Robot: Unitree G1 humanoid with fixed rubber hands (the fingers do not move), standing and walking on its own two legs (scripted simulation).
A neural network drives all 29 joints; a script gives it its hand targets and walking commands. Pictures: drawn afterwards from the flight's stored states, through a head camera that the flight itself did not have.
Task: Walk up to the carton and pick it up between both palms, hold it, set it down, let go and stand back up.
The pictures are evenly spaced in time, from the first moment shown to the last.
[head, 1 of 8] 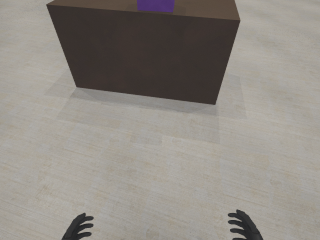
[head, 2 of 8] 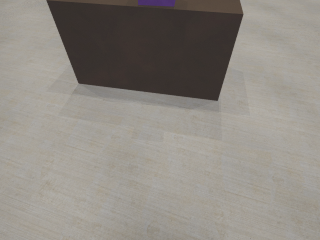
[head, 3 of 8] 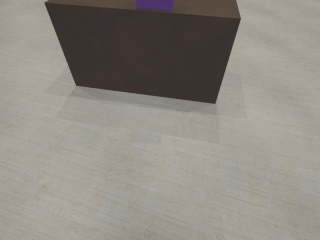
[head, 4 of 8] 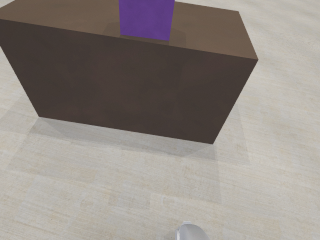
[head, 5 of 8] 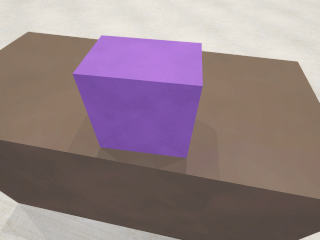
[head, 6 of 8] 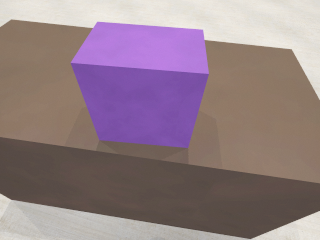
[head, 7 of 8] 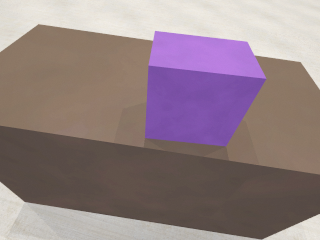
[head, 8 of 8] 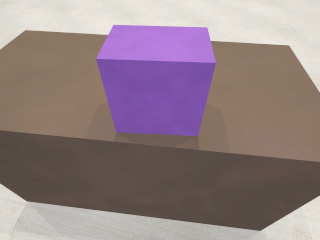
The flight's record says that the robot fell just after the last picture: no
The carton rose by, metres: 0.00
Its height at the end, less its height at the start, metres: +0.00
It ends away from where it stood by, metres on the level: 0.00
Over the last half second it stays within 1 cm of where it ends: yes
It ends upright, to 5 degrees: yes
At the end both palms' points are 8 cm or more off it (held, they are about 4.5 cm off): yes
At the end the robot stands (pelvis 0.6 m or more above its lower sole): yes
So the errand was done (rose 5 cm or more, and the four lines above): no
